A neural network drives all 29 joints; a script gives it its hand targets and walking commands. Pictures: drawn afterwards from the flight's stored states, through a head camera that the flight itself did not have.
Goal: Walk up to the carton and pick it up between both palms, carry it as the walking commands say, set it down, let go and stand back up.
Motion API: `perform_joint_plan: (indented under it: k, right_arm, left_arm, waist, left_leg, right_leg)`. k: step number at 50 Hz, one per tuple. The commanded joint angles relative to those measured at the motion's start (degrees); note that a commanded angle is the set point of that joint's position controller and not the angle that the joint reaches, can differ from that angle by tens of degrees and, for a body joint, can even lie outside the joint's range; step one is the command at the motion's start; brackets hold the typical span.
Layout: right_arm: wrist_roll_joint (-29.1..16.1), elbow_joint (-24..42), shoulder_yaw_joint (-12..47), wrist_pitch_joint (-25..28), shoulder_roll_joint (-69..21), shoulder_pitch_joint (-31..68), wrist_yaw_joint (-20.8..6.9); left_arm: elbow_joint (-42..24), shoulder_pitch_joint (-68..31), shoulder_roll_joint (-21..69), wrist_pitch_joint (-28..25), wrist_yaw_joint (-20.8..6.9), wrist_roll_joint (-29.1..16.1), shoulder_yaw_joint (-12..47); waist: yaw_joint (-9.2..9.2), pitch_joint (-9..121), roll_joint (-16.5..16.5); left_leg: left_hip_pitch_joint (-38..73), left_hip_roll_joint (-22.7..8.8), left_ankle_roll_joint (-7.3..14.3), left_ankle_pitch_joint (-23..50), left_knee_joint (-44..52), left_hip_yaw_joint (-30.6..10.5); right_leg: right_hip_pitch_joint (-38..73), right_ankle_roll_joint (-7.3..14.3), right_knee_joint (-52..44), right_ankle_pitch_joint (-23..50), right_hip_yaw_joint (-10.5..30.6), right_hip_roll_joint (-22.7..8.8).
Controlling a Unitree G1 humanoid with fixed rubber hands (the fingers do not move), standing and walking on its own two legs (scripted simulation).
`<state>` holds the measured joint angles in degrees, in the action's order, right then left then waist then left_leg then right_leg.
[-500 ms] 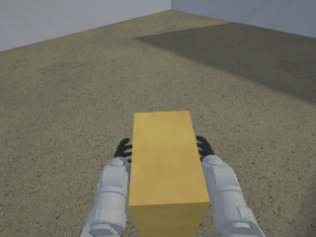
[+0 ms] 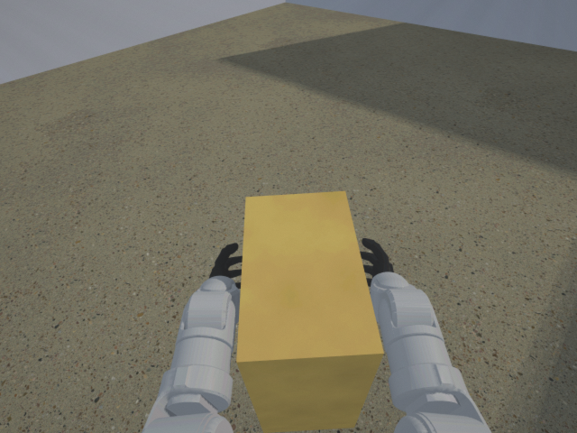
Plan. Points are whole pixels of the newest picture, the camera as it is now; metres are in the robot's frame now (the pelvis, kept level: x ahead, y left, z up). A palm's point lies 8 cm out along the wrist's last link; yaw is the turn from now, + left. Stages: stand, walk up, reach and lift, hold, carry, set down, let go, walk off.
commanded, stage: reach and lift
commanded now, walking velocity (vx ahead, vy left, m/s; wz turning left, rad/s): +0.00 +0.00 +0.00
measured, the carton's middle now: (302, 317) +0.29 +0.00 -0.01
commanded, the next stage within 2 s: hold in 0.70 s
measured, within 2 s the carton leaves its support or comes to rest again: neither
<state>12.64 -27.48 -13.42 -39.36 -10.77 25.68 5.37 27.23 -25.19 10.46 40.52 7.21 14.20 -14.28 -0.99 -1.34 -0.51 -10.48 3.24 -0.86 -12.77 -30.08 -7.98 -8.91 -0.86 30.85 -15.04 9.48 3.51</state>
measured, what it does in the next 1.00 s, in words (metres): stands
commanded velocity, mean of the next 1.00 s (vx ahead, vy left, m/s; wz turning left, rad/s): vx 0.00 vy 0.00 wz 0.00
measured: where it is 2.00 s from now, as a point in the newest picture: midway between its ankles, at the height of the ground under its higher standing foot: outside the picture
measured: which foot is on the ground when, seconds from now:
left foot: down 0.00-1.00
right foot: down 0.00-1.00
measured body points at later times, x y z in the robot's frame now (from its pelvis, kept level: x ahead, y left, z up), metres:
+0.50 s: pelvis +0.00 +0.00 +0.00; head -0.04 +0.00 +0.45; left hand +0.32 +0.12 +0.04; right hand +0.32 -0.12 +0.04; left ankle +0.05 +0.13 -0.73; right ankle +0.03 -0.13 -0.73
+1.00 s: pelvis -0.01 +0.00 +0.00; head -0.06 +0.00 +0.44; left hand +0.30 +0.12 +0.04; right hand +0.30 -0.12 +0.04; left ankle +0.05 +0.13 -0.73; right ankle +0.03 -0.13 -0.73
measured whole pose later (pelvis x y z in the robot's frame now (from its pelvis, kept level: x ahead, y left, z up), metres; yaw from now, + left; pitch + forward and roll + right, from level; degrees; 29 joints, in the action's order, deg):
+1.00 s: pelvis -0.01 +0.00 +0.00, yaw +0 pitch -8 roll +0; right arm 12.5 -24.5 -11.4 -41.5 -10.9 22.2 5.8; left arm 25.3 -22.0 10.8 41.6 7.3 13.7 -12.6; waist -1.2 -0.5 -0.1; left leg -10.7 3.5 -0.9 -12.1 -30.7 -7.9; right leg -9.4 -1.0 32.2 -14.8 8.7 3.1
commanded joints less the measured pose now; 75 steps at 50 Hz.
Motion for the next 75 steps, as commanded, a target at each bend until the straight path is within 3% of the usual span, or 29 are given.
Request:
perform_joint_plan:
  k: [1,5,13,17,22,36,47,57,68,69,71,72,73,75]
  right_arm:
    - [-14.6,5.7,32.7,2.1,-63.5,37.6,-13.1]
    - [-14.7,6.8,33.7,1.7,-62.8,34.5,-13.2]
    - [-15.1,9.1,34.2,1.9,-62.5,32.6,-13.4]
    - [-14.6,8.1,33.7,1.5,-62.4,31.4,-13.8]
    - [-15.5,10.1,35.2,1.5,-63.2,33.2,-14.2]
    - [-15.8,8.0,34.2,1.1,-65.3,33.6,-14.7]
    - [-15.5,6.5,33.7,1.2,-66.2,36.5,-13.9]
    - [-16.7,8.3,34.9,1.2,-66.5,35.0,-13.7]
    - [-16.0,10.9,35.6,-0.1,-64.8,29.0,-13.7]
    - [-14.0,10.1,34.3,0.2,-62.4,35.3,-13.6]
    - [-16.5,15.1,37.0,-0.4,-63.2,38.8,-12.9]
    - [-17.4,16.5,38.0,-0.9,-63.4,38.3,-12.5]
    - [-17.7,18.1,38.5,-1.4,-63.2,37.9,-12.0]
    - [-17.7,20.5,39.0,-2.6,-62.6,37.5,-10.8]
  left_arm:
    - [-2.9,-35.1,65.2,-2.7,-13.8,-14.9,31.7]
    - [-4.4,-33.2,65.4,-2.4,-13.7,-15.5,33.3]
    - [-6.9,-32.5,67.1,-2.0,-13.9,-16.7,36.5]
    - [-6.7,-31.9,66.8,-1.7,-13.9,-16.4,36.2]
    - [-6.5,-31.3,67.3,-1.9,-14.0,-16.6,35.7]
    - [-6.6,-33.6,67.4,-1.6,-14.5,-16.6,36.0]
    - [-4.5,-36.2,66.4,-1.9,-15.1,-16.2,34.6]
    - [-6.9,-35.0,67.1,-1.7,-14.6,-17.0,37.1]
    - [-7.5,-28.0,67.1,-0.5,-14.8,-17.0,36.4]
    - [-8.2,-34.8,61.1,-1.1,-14.4,-13.5,34.0]
    - [-13.2,-38.6,62.7,-0.6,-13.7,-16.0,37.0]
    - [-14.3,-38.7,63.0,-0.2,-13.3,-16.8,37.9]
    - [-14.2,-37.2,63.5,0.4,-13.0,-17.2,38.5]
    - [-15.2,-35.2,63.7,1.9,-12.1,-18.2,38.8]
  waist:
    - [1.08,21.5,1.4]
    - [0.78,20.8,1.5]
    - [-0.36,21.1,-1.5]
    - [-0.70,20.6,-0.9]
    - [0.21,21.0,1.3]
    - [0.13,18.5,-0.7]
    - [-0.11,16.6,2.1]
    - [-0.07,19.9,-0.9]
    - [0.01,18.8,1.3]
    - [1.99,19.8,-2.6]
    - [2.26,16.9,-7.7]
    - [2.23,17.1,-9.6]
    - [2.48,18.6,-10.3]
    - [2.79,21.0,-5.6]
  left_leg:
    - [10.3,2.1,-0.1,10.4,4.4,3.7]
    - [11.3,2.1,-0.4,13.2,4.6,3.4]
    - [11.2,2.1,-0.9,12.6,4.8,2.9]
    - [10.8,2.0,-0.7,11.0,5.1,2.9]
    - [10.8,1.9,-0.3,10.4,5.3,2.7]
    - [8.8,1.8,0.3,3.0,5.4,2.8]
    - [8.4,1.9,1.0,-3.3,4.5,2.7]
    - [9.0,1.7,0.6,0.7,4.0,2.5]
    - [9.6,1.3,0.7,7.6,4.8,2.2]
    - [-1.1,-9.8,1.8,1.0,6.3,-7.0]
    - [-7.2,-10.0,5.0,-27.3,13.9,-11.8]
    - [-8.5,-11.3,6.0,-30.2,16.3,-13.3]
    - [-8.6,-11.3,6.4,-28.5,16.3,-12.4]
    - [-10.0,-8.3,5.3,-22.8,10.1,-6.5]
  right_leg:
    - [1.6,0.1,-6.9,9.8,-3.8,1.6]
    - [1.4,0.2,-7.1,12.1,-3.8,1.8]
    - [1.6,0.6,-7.0,11.5,-3.8,1.8]
    - [1.6,0.7,-7.2,10.4,-3.9,1.8]
    - [1.4,0.5,-7.1,9.5,-4.2,1.9]
    - [-1.1,1.0,-7.2,3.1,-3.9,1.4]
    - [-4.8,1.2,-7.7,-3.6,-3.4,0.3]
    - [-2.7,1.2,-6.2,1.3,-3.6,0.9]
    - [0.1,0.8,-6.7,7.7,-3.6,1.4]
    - [-4.7,0.9,-0.8,-0.8,-4.4,-5.5]
    - [-5.4,1.8,1.9,-18.0,-8.6,0.5]
    - [-5.1,1.3,2.9,-16.0,-11.0,1.5]
    - [-4.1,1.4,0.7,-14.0,-12.3,1.4]
    - [1.0,2.4,-7.1,-12.2,-10.3,-0.7]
